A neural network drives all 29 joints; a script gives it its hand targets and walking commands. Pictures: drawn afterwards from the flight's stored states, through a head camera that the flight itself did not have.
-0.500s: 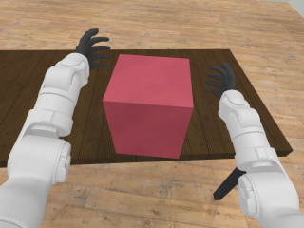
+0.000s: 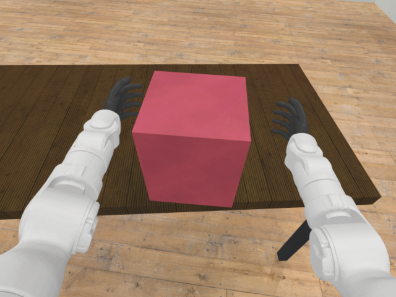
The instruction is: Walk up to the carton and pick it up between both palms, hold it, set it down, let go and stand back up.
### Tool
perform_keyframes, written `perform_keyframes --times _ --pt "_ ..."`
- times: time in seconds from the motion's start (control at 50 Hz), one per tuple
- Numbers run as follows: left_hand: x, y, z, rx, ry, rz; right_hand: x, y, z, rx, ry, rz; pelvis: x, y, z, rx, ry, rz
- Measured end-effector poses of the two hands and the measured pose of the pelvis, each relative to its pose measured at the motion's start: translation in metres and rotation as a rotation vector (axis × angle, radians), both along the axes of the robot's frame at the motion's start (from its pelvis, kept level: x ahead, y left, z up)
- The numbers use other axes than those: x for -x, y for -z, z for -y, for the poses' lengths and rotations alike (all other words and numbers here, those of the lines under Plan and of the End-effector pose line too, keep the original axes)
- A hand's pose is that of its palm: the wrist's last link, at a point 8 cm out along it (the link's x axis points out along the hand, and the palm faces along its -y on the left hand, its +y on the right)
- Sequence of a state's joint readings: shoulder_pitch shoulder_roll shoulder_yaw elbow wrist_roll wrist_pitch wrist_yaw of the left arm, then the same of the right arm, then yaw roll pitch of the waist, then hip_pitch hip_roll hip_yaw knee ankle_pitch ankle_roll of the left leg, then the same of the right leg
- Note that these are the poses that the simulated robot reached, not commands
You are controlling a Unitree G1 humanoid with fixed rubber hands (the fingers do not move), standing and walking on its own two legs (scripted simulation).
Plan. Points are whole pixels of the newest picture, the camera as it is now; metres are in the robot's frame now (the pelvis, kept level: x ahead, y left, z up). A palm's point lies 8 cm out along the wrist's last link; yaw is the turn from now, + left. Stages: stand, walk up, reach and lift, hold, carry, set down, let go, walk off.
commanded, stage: reach and lift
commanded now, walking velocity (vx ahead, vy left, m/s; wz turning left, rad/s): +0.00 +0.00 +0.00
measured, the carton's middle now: (194, 142) +0.45 -0.01 +0.04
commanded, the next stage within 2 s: none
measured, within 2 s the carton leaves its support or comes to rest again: neither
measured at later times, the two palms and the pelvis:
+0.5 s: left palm (126, 128) +0.45 +0.14 +0.10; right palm (287, 140) +0.40 -0.22 +0.09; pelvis +0.01 +0.00 +0.00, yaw +0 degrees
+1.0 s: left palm (132, 124) +0.45 +0.12 +0.11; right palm (272, 142) +0.40 -0.18 +0.08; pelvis +0.01 +0.00 +0.00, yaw +0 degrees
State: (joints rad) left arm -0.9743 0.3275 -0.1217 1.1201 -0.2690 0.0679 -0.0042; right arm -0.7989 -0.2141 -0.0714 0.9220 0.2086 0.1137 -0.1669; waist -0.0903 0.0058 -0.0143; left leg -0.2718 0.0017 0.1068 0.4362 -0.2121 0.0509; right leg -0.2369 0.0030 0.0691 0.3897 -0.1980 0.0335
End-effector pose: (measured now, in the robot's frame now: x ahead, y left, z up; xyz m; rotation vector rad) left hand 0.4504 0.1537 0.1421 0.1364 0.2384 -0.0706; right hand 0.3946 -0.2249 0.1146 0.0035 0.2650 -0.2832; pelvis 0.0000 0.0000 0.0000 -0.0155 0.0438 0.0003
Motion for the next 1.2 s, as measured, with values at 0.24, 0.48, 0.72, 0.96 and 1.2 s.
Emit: perform_keyframes --times 0.24,0.48,0.72,0.96,1.2 --pt "0.002 0.039 0.012 0.031 0.017 -0.012 -0.001 0.034 0.008 -0.01 0.024 -0.052 -0.008 0.0 0.001 -0.001 -0.001 -0.024" --pt "0.002 0.045 0.015 0.052 0.004 0.008 -0.01 0.028 -0.006 -0.015 0.005 0.003 -0.013 0.001 -0.001 0.003 -0.007 -0.05" --pt "0.001 0.032 0.03 0.077 0.009 0.041 -0.008 0.031 -0.036 0.027 -0.049 -0.006 -0.011 0.002 -0.001 0.004 -0.008 -0.048" --pt "0.001 0.032 0.032 0.08 -0.013 0.025 -0.008 0.031 -0.038 0.03 -0.021 0.006 -0.011 0.001 -0.001 0.004 -0.009 -0.048" --pt "0.007 0.045 0.02 0.075 -0.036 0.021 -0.007 0.033 -0.059 0.047 -0.047 0.044 -0.011 0.001 -0.001 0.005 -0.01 -0.049"
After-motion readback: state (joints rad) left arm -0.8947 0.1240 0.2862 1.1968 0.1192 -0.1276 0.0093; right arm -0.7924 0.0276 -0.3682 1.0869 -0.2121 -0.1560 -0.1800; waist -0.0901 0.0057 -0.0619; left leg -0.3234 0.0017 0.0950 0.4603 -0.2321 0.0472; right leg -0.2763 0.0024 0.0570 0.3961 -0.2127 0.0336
